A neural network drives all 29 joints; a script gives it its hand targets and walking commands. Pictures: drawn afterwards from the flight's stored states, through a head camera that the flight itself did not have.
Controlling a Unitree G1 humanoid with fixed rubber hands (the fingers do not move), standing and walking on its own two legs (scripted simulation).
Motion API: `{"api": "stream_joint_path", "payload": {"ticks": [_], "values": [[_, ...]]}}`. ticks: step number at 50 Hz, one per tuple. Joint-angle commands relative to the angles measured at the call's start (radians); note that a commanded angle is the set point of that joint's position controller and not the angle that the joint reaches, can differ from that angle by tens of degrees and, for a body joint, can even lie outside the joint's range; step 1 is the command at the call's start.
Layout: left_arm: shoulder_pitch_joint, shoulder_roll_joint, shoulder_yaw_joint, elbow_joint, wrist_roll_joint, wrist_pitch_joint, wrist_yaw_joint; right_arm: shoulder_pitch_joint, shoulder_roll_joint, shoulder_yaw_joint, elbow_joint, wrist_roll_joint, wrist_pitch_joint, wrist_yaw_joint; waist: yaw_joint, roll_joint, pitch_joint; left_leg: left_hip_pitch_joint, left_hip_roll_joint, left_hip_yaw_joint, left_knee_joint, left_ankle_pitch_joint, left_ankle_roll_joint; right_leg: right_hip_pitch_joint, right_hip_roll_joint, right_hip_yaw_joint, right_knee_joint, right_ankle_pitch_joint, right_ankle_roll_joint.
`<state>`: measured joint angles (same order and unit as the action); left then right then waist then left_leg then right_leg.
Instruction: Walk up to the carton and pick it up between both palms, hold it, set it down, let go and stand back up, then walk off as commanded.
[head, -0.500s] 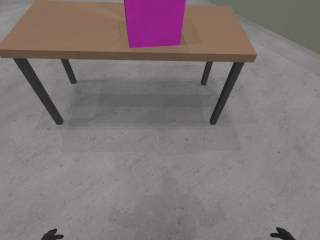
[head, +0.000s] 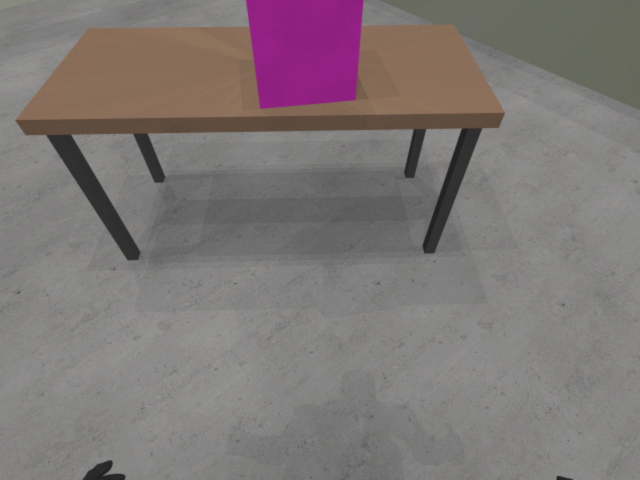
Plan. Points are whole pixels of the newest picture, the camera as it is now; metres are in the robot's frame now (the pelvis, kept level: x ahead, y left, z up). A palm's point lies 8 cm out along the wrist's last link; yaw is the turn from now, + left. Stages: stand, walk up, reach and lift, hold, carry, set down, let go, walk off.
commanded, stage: stand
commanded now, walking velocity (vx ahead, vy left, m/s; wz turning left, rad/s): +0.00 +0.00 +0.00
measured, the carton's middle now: (299, 30) +1.16 +0.09 +0.02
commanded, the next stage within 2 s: none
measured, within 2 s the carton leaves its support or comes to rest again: neither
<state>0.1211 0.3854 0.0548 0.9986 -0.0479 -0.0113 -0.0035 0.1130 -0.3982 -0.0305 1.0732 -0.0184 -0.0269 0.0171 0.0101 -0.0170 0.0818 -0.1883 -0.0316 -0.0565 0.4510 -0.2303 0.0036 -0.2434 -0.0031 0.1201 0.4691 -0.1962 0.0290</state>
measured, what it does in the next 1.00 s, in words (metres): stands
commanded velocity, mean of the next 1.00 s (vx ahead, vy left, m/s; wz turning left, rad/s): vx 0.00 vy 0.00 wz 0.00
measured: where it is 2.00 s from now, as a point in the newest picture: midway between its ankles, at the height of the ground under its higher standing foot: outside the picture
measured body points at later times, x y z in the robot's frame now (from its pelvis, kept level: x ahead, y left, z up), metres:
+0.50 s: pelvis +0.00 +0.00 +0.00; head +0.02 +0.00 +0.45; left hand +0.09 +0.32 -0.12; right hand +0.08 -0.32 -0.12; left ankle +0.01 +0.12 -0.74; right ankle +0.04 -0.14 -0.74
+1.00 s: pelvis +0.00 +0.00 +0.00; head +0.01 +0.00 +0.45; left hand +0.08 +0.32 -0.12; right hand +0.08 -0.32 -0.12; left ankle +0.01 +0.12 -0.74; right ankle +0.04 -0.14 -0.74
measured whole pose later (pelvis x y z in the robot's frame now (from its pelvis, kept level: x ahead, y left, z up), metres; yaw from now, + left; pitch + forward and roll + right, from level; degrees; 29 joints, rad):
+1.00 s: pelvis +0.00 +0.00 +0.00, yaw +0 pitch -1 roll +1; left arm 0.12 0.39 0.05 1.05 -0.05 -0.01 -0.01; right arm 0.11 -0.40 -0.03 1.11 -0.02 -0.03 0.02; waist 0.01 -0.02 0.05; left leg -0.19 -0.03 -0.06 0.42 -0.21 0.00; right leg -0.24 0.00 0.12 0.44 -0.17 0.03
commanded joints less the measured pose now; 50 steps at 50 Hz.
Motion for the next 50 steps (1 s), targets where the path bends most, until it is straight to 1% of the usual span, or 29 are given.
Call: {"api": "stream_joint_path", "payload": {"ticks": [1,6,15,18,31,50], "values": [[-0.057,0.190,0.005,-0.029,0.064,-0.027,0.008,-0.044,-0.167,-0.020,-0.036,0.010,-0.014,-0.006,-0.014,-0.005,-0.157,0.039,0.109,-0.089,-0.127,0.002,0.023,0.076,-0.100,0.086,-0.141,-0.061,-0.076],[-0.056,0.189,0.004,-0.014,0.065,-0.028,0.007,-0.042,-0.167,-0.020,-0.022,0.010,-0.015,-0.005,-0.013,-0.006,-0.164,0.042,0.110,-0.088,-0.129,0.010,0.025,0.078,-0.098,0.087,-0.146,-0.055,-0.071],[-0.049,0.188,0.002,0.004,0.063,-0.028,0.009,-0.042,-0.170,-0.018,-0.015,0.012,-0.015,-0.010,-0.012,0.000,-0.204,0.071,0.116,-0.081,-0.112,0.122,0.023,0.108,-0.099,0.075,-0.116,0.099,-0.070],[-0.050,0.187,0.002,0.005,0.062,-0.028,0.010,-0.041,-0.171,-0.017,-0.016,0.012,-0.014,-0.012,-0.013,0.000,-0.210,0.076,0.119,-0.080,-0.110,0.141,0.023,0.113,-0.099,0.071,-0.110,0.128,-0.070],[-0.051,0.186,0.003,0.008,0.063,-0.027,0.010,-0.041,-0.172,-0.016,-0.016,0.012,-0.011,-0.012,-0.015,0.000,-0.188,0.060,0.121,-0.082,-0.121,0.093,0.025,0.091,-0.099,0.080,-0.130,0.065,-0.065],[-0.049,0.187,0.004,0.015,0.064,-0.027,0.009,-0.036,-0.174,-0.018,-0.017,0.012,-0.010,-0.013,-0.016,0.001,-0.200,0.065,0.122,-0.081,-0.118,0.104,0.026,0.099,-0.100,0.081,-0.130,0.087,-0.063]]}}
